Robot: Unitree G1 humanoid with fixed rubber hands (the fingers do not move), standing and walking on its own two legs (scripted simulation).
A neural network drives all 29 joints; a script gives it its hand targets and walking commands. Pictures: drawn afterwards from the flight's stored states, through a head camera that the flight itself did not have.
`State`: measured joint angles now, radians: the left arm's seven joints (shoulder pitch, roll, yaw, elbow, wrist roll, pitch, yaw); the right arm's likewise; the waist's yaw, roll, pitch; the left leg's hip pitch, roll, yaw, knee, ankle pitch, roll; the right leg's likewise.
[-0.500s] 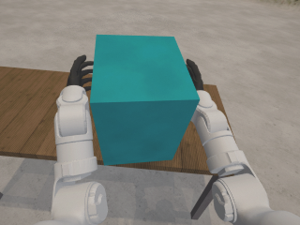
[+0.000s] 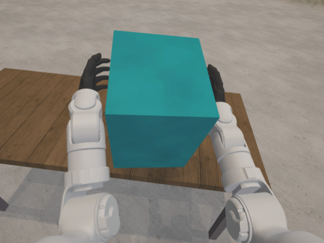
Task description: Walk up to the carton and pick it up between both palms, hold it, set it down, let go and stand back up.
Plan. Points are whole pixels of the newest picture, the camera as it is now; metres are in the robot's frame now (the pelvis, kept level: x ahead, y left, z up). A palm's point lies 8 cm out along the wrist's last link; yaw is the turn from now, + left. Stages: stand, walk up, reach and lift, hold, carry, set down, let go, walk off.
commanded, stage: set down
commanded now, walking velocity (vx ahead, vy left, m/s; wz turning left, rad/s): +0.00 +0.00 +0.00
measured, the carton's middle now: (153, 107) +0.38 +0.01 +0.16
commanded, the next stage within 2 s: none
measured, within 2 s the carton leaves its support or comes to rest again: neither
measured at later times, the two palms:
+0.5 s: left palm (98, 101) +0.40 +0.14 +0.17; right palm (209, 108) +0.39 -0.14 +0.15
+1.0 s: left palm (101, 103) +0.42 +0.14 +0.14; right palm (207, 111) +0.40 -0.15 +0.13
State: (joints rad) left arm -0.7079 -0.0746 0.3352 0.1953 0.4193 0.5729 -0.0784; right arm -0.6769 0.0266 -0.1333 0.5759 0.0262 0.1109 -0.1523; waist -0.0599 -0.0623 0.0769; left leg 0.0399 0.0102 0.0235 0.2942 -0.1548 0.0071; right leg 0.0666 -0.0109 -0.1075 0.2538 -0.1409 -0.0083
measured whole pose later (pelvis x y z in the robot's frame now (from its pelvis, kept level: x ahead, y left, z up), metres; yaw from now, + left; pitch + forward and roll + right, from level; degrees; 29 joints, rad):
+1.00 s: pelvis +0.02 +0.00 +0.00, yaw +0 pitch -6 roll -1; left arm -0.74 -0.06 0.34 0.58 0.37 0.28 0.00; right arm -0.67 0.05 -0.32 0.84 -0.13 -0.16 -0.12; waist -0.02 -0.07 0.08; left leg -0.02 0.01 0.03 0.30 -0.18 0.00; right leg 0.02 -0.01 -0.10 0.22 -0.14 0.00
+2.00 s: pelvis +0.04 +0.01 +0.00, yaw -2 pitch +2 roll -1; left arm -0.84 -0.03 0.46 0.91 0.36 0.08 0.00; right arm -0.75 0.12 -0.60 0.91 -0.37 -0.18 -0.06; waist -0.02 -0.04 0.01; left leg -0.15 0.01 0.05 0.31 -0.20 0.01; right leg -0.12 -0.01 -0.08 0.24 -0.15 0.01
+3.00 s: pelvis +0.04 +0.01 +0.00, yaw -3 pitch +12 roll +0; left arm -0.91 0.00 0.54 1.15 0.37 -0.16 0.01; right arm -0.76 0.15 -0.70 0.91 -0.51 -0.28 -0.06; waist -0.03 -0.01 -0.05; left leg -0.34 0.02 0.07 0.31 -0.18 0.01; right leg -0.33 -0.01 -0.07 0.27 -0.15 0.00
